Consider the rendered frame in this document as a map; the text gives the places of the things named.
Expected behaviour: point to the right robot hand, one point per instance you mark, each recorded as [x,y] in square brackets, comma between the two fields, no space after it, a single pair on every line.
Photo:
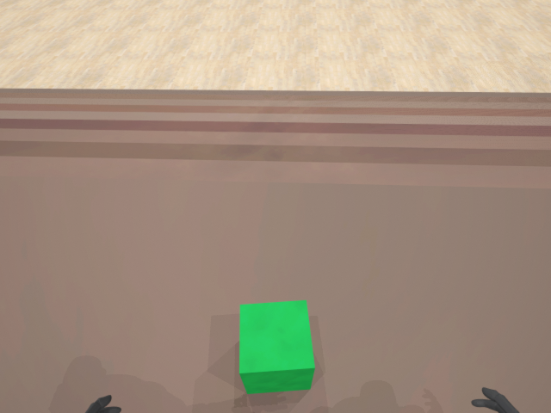
[498,402]

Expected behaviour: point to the left robot hand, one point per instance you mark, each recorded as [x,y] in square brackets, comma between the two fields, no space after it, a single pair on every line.
[100,403]

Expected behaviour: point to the carton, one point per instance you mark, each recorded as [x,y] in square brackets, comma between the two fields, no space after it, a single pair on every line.
[275,347]

